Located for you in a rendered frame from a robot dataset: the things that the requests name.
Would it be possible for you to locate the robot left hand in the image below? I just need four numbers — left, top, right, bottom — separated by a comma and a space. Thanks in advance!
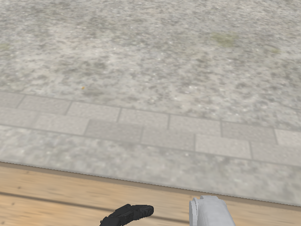
100, 203, 154, 226

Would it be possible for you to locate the right robot thigh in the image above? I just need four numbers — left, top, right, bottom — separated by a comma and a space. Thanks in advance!
189, 195, 236, 226

